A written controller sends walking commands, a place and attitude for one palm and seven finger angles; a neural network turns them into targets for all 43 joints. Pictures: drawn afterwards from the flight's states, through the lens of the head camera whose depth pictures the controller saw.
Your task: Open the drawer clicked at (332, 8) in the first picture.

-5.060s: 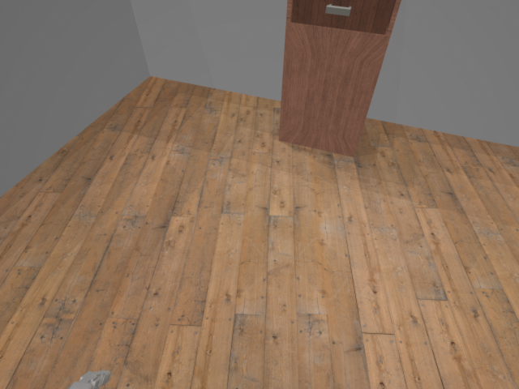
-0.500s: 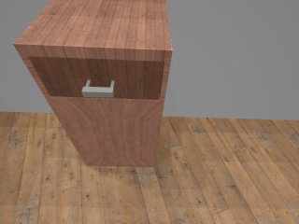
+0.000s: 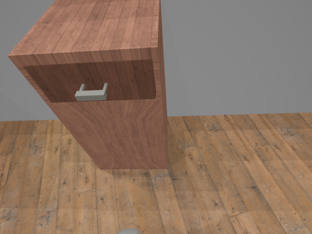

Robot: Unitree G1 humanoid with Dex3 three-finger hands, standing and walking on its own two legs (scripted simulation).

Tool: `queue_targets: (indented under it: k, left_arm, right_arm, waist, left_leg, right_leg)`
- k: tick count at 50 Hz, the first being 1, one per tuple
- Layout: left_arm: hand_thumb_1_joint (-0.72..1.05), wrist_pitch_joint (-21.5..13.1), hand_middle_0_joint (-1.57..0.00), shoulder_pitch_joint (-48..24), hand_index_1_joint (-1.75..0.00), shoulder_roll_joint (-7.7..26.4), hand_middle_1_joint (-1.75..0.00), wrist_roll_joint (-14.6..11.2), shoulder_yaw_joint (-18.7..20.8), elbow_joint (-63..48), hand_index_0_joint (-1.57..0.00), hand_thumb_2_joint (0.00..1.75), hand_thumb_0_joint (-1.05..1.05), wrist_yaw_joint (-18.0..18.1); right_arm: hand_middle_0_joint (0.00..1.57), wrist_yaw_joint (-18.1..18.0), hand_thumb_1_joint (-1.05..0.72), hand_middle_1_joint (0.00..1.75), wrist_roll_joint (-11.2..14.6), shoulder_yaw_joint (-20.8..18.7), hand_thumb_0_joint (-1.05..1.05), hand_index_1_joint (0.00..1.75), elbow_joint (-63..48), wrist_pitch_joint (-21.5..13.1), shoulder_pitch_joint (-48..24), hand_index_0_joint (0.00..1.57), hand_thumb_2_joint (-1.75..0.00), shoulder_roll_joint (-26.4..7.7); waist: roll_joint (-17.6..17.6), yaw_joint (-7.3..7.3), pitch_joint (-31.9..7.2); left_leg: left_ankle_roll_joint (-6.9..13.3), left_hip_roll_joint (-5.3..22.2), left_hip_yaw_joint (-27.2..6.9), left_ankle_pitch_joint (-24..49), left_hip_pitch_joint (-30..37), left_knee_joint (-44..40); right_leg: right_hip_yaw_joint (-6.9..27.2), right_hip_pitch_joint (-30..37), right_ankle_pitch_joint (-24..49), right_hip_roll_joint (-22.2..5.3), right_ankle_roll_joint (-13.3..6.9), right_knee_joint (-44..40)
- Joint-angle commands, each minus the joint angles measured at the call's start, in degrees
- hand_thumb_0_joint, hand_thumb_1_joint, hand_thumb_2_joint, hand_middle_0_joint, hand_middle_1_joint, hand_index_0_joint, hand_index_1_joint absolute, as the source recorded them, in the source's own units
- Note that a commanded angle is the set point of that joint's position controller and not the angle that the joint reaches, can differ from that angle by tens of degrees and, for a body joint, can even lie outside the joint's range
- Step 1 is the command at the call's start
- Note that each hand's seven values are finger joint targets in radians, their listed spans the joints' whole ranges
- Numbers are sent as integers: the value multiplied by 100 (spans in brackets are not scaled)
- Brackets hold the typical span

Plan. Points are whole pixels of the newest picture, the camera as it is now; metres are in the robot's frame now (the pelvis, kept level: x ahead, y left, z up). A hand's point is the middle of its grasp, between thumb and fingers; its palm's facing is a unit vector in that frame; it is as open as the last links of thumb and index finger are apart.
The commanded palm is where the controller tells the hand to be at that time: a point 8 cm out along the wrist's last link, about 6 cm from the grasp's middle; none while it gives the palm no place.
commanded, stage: come to a stop and stand still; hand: left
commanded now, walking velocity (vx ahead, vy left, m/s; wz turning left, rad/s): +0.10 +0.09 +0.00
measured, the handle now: (92, 90) +0.55 +0.27 +0.02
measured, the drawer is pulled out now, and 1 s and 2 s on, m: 0.00 0.00 0.00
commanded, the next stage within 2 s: look again from close up in 1.20 s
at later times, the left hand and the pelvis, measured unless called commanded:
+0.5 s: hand out of the picture -0.03 +0.25 -0.18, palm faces +0.03 -0.99 -0.15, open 7.4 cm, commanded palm none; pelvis -0.02 +0.07 +0.00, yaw -1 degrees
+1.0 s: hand out of the picture +0.10 +0.19 -0.18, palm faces +0.06 -0.98 -0.20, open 7.1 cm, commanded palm none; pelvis +0.03 +0.02 -0.01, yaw +0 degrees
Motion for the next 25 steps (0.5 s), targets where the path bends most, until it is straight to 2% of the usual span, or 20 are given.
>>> queue_targets:
  k: [1,2,4,7,9,10,11,12,13,14,15,16,17,18,20,22,25]
  left_arm:
    - [90,-15,-20,598,-30,1332,-30,58,342,-140,-20,90,0,45]
    - [90,-2,-20,587,-30,1344,-30,72,348,-119,-20,90,0,31]
    - [90,9,-20,510,-30,1423,-30,97,361,-110,-20,90,0,0]
    - [90,32,-20,372,-30,1468,-30,118,371,-36,-20,90,0,-29]
    - [90,66,-20,218,-30,1415,-30,87,349,41,-20,90,0,-32]
    - [90,90,-20,140,-30,1346,-30,52,315,103,-20,90,0,-42]
    - [90,104,-20,189,-30,1166,-30,5,256,143,-20,90,0,-62]
    - [90,111,-20,335,-30,843,-30,-48,172,156,-20,90,0,-84]
    - [90,131,-20,370,-30,521,-30,-69,104,102,-20,90,0,-96]
    - [90,135,-20,268,-30,587,-30,-22,122,90,-20,90,0,-114]
    - [90,109,-20,433,-30,606,-30,27,169,166,-20,90,0,-180]
    - [90,158,-20,568,-30,626,-30,98,196,366,-20,90,0,-183]
    - [90,141,-20,758,-30,689,-30,69,191,466,-20,90,0,-203]
    - [90,106,-20,824,-30,663,-30,67,181,519,-20,90,0,-218]
    - [90,64,-20,767,-30,645,-30,68,168,533,-20,90,0,-212]
    - [90,83,-20,628,-30,688,-30,64,170,485,-20,90,0,-198]
    - [90,127,-20,477,-30,596,-30,29,146,395,-20,90,0,-181]
  right_arm:
    - [20,9,-90,30,-3,-36,0,30,-365,-111,102,20,-90,-313]
    - [20,17,-90,30,11,-36,0,30,-363,-116,88,20,-90,-283]
    - [20,32,-90,30,16,-11,0,30,-354,-146,202,20,-90,-261]
    - [20,23,-90,30,34,32,0,30,-266,-211,510,20,-90,-191]
    - [20,-5,-90,30,34,82,0,30,-44,-291,1134,20,-90,-76]
    - [20,-35,-90,30,38,116,0,30,115,-332,1476,20,-90,-31]
    - [20,-81,-90,30,27,125,0,30,189,-382,1643,20,-90,-106]
    - [20,-115,-90,30,-29,76,0,30,134,-431,1550,20,-90,-368]
    - [20,-146,-90,30,-62,42,0,30,-68,-430,1132,20,-90,-757]
    - [20,-179,-90,30,-73,78,0,30,-244,-414,663,20,-90,-840]
    - [20,-201,-90,30,-96,134,0,30,-329,-440,271,20,-90,-817]
    - [20,-212,-90,30,-59,186,0,30,-232,-500,204,20,-90,-562]
    - [20,-243,-90,30,-24,234,0,30,-178,-533,265,20,-90,-447]
    - [20,-260,-90,30,-15,250,0,30,-136,-571,429,20,-90,-411]
    - [20,-301,-90,30,0,240,0,30,24,-629,923,20,-90,-338]
    - [20,-363,-90,30,2,237,0,30,172,-655,1344,20,-90,-298]
    - [20,-455,-90,30,-39,228,0,30,331,-663,1714,20,-90,-271]
  waist:
    - [-1073,216,-719]
    - [-1221,220,-651]
    - [-1278,178,-585]
    - [-1445,50,-577]
    - [-1408,-202,-707]
    - [-1263,-360,-732]
    - [-806,-410,-684]
    - [367,-354,-438]
    - [1484,-285,132]
    - [1108,-168,628]
    - [874,25,501]
    - [856,80,579]
    - [866,127,508]
    - [603,68,483]
    - [392,-91,312]
    - [354,-210,232]
    - [561,-310,-2]
  left_leg:
    - [59,168,13,-58,-378,-769]
    - [88,163,80,-155,-213,-1012]
    - [160,127,219,-219,78,-1485]
    - [262,31,458,-334,666,-2177]
    - [356,-110,639,78,1440,-3116]
    - [392,-172,735,467,2003,-3740]
    - [433,-10,501,419,2300,-4223]
    - [652,802,-679,-576,2063,-4926]
    - [937,1865,-1920,-2070,1003,-5749]
    - [1172,2150,-2180,-2248,39,-6068]
    - [1208,1976,-1984,-2092,-395,-6015]
    - [905,1543,-1426,-1370,-129,-5897]
    - [787,1375,-1099,-961,92,-5724]
    - [753,1220,-901,-465,514,-5589]
    - [780,1243,-751,747,1353,-5310]
    - [822,1443,-696,2447,1809,-4962]
    - [1055,1650,-648,4570,2358,-4436]
  right_leg:
    - [1781,1159,-172,-1483,-424,-1323]
    - [1827,990,-593,-1466,-424,-1428]
    - [1803,723,-1192,-1407,-405,-1641]
    - [1733,370,-1662,-1294,-326,-1903]
    - [1392,82,-1757,-993,-72,-1871]
    - [1191,-221,-1990,-815,132,-1743]
    - [979,-532,-2121,-566,303,-1331]
    - [636,-1057,-2070,-117,442,-280]
    - [86,-1290,-1608,212,504,829]
    - [515,-1118,-1397,94,419,1489]
    - [604,-728,-1111,103,444,2076]
    - [722,-889,-886,157,454,2331]
    - [747,-964,-734,191,456,2534]
    - [716,-1220,-556,229,499,2723]
    - [745,-1605,-463,196,580,2795]
    - [766,-1756,-562,146,633,2815]
    - [690,-1766,-954,113,654,2754]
